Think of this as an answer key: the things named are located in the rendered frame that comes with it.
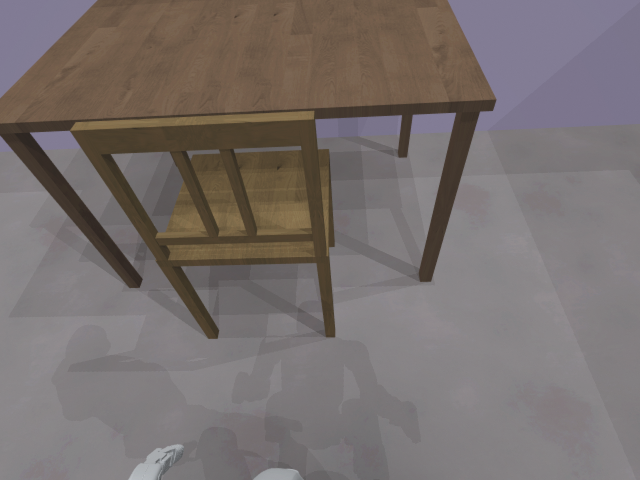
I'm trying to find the table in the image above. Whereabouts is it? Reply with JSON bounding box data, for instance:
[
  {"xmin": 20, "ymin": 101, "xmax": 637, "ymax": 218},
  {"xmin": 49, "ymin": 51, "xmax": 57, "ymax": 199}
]
[{"xmin": 0, "ymin": 0, "xmax": 497, "ymax": 288}]

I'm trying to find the chair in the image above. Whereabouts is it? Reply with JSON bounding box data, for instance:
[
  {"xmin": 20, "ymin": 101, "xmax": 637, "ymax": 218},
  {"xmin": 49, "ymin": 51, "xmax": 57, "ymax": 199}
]
[{"xmin": 70, "ymin": 111, "xmax": 335, "ymax": 339}]

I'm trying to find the robot left hand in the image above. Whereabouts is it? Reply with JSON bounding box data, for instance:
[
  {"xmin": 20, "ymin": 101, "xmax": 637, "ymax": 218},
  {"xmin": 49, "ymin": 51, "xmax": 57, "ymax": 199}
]
[{"xmin": 128, "ymin": 444, "xmax": 184, "ymax": 480}]

